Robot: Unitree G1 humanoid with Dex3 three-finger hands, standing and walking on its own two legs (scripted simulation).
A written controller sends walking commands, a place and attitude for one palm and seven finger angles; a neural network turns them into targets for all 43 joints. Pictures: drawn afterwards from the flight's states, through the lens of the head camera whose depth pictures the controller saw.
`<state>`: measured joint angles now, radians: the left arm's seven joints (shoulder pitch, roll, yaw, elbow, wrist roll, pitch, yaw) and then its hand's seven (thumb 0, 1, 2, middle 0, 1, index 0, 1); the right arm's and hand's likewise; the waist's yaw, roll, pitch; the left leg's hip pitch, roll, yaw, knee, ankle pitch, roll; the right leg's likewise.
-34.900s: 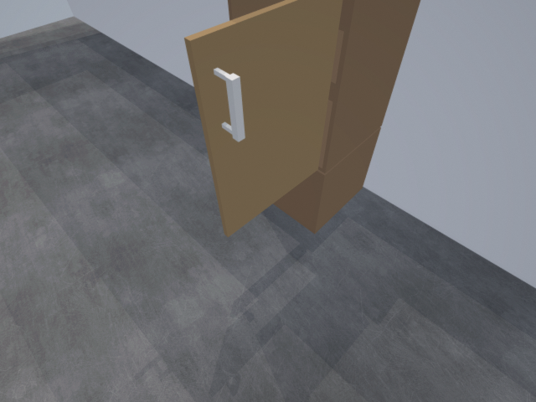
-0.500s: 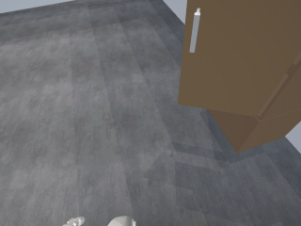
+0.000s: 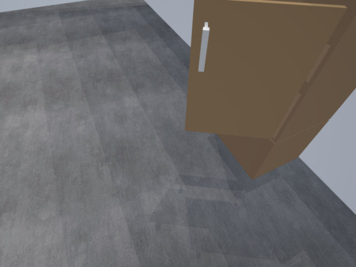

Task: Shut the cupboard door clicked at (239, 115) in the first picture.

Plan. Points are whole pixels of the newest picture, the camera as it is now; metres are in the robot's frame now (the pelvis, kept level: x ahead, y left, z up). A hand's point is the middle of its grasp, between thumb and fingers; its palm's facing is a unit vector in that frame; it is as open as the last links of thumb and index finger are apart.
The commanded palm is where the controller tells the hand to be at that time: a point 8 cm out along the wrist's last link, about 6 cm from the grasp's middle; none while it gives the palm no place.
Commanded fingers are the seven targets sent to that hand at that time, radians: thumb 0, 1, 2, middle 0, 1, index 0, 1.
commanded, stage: take the last steps up to it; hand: left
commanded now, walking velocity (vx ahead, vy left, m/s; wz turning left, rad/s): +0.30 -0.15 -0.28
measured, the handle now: (203, 47) +0.73 -0.05 +0.11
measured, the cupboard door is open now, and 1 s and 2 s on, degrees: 58 58 58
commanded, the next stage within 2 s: come to a stop and stand still in 0.68 s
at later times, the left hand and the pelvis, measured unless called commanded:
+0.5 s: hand out of the picture +0.13 +0.15 -0.20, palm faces -0.06 -0.99 -0.12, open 7.4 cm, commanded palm none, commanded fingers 0.00 0.90 0.90 -0.20 -0.30 -0.20 -0.30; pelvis +0.14 -0.02 -0.02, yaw -6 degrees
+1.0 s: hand (171, 179) +0.40 +0.04 -0.16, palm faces -0.16 -0.96 -0.23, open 7.4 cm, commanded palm none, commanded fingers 0.00 0.90 0.90 -0.20 -0.30 -0.20 -0.30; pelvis +0.27 -0.12 -0.01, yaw -7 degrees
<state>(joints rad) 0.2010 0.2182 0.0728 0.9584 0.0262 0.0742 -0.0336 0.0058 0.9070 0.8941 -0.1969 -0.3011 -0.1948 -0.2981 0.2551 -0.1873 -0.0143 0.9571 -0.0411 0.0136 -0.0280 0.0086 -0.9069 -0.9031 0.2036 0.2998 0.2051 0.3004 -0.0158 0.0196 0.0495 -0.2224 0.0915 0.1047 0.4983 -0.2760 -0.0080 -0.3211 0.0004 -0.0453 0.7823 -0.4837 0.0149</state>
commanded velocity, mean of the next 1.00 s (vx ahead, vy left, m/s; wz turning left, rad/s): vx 0.10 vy -0.05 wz -0.08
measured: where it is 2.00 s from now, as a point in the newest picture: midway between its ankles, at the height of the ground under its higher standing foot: outside the picture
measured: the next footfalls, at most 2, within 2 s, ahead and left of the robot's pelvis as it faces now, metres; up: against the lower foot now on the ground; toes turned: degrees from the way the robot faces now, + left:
right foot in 0.08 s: +0.02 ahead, -0.12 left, +0.00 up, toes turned -5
left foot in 0.44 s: +0.25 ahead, +0.07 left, +0.00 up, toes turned +4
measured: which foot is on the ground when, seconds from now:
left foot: down 0.00-0.08, up 0.10-0.42, down 0.44-0.88, up 0.90-1.00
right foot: up 0.00-0.06, down 0.08-0.46, up 0.48-0.84, down 0.86-1.00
